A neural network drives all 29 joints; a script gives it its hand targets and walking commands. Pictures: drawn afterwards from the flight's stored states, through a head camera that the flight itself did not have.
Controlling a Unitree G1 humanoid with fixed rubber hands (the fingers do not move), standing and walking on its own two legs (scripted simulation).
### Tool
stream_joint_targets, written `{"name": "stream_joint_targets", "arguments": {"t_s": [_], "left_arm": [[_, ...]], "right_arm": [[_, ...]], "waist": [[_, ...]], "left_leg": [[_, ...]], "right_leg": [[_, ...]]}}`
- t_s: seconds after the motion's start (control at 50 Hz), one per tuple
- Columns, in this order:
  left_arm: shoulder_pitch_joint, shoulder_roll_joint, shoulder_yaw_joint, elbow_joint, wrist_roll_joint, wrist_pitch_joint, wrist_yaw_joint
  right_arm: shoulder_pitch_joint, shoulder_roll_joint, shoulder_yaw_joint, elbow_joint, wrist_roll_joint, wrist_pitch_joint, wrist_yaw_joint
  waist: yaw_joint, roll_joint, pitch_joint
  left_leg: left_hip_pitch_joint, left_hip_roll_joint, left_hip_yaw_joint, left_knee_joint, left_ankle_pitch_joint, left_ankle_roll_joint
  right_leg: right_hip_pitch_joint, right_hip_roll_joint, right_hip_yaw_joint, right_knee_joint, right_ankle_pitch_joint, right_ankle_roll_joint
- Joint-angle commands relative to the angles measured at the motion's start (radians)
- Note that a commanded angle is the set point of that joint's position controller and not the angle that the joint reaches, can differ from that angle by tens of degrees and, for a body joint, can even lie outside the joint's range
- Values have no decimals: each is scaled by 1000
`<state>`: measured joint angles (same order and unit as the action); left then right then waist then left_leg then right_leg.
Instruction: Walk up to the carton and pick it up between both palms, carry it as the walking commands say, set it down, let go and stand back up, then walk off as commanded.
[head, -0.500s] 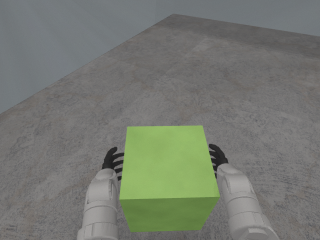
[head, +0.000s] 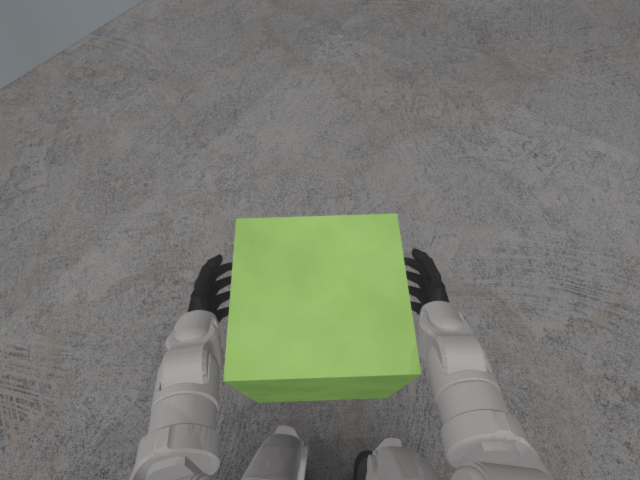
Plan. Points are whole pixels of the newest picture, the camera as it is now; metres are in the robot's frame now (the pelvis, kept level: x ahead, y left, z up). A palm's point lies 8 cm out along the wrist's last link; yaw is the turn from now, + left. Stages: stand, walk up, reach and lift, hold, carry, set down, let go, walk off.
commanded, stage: set down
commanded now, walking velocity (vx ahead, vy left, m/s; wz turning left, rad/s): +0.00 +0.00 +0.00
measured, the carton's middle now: (319, 318) +0.33 +0.05 -0.11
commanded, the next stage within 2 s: none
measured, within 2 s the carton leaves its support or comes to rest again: neither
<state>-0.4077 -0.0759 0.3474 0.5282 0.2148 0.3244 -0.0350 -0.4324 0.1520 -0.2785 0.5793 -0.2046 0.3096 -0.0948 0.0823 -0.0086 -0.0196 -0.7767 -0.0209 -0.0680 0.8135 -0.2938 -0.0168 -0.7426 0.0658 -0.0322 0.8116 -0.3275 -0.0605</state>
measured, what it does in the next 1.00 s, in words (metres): lowers itself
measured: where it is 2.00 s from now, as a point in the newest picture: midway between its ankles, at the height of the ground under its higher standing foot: outside the picture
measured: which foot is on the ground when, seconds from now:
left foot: down 0.00-1.00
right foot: down 0.00-1.00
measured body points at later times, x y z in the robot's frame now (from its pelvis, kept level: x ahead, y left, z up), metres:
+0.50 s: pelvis -0.01 +0.02 -0.07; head +0.16 +0.02 +0.35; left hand +0.37 +0.20 -0.13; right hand +0.39 -0.10 -0.14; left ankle +0.05 +0.13 -0.70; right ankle +0.03 -0.08 -0.70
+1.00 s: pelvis -0.03 +0.02 -0.14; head +0.19 +0.02 +0.25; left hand +0.40 +0.20 -0.22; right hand +0.42 -0.10 -0.23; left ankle +0.05 +0.13 -0.70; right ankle +0.03 -0.08 -0.70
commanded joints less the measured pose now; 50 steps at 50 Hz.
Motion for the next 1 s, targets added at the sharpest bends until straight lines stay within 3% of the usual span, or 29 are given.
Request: {"name": "stream_joint_targets", "arguments": {"t_s": [0.0, 0.1, 0.16, 0.24, 0.4, 0.48, 0.68, 0.98], "left_arm": [[-631, -974, -564, -81, -123, -60, -196], [-665, -1012, -574, -70, -132, -58, -186], [-679, -1023, -570, -57, -137, -60, -178], [-718, -1034, -564, -46, -144, -59, -164], [-807, -1027, -550, -35, -164, -64, -139], [-838, -1023, -542, -24, -166, -60, -132], [-919, -977, -541, -39, -190, -74, -111], [-1058, -901, -503, -19, -211, -69, -97]], "right_arm": [[-662, 1000, 579, -82, 126, -80, 206], [-708, 985, 577, -75, 121, -88, 219], [-746, 980, 577, -76, 126, -95, 226], [-774, 962, 555, -39, 118, -97, 236], [-869, 947, 537, -20, 130, -104, 242], [-883, 942, 512, 5, 124, -101, 235], [-970, 921, 520, -13, 154, -108, 210], [-1101, 877, 494, 6, 170, -99, 160]], "waist": [[14, 20, -751], [5, 28, -822], [17, 32, -854], [3, 23, -875], [13, -8, -957], [4, -7, -966], [23, -20, -1096], [34, -31, -1159]], "left_leg": [[222, -93, -4, -7, 311, 21], [214, -96, 1, 50, 319, 9], [186, -99, 6, 82, 319, 6], [160, -102, 7, 125, 306, -1], [87, -110, 16, 225, 285, -7], [45, -116, 21, 269, 272, -10], [-27, -128, 35, 402, 328, -19], [-190, -138, 59, 554, 262, -24]], "right_leg": [[332, 26, 164, -48, 370, 55], [205, 46, 141, 11, 306, 51], [142, 57, 133, 54, 280, 50], [37, 71, 115, 105, 227, 48], [-79, 92, 106, 213, 178, 53], [-128, 99, 100, 258, 164, 54], [-212, 115, 94, 383, 218, 72], [-341, 128, 76, 534, 161, 81]]}}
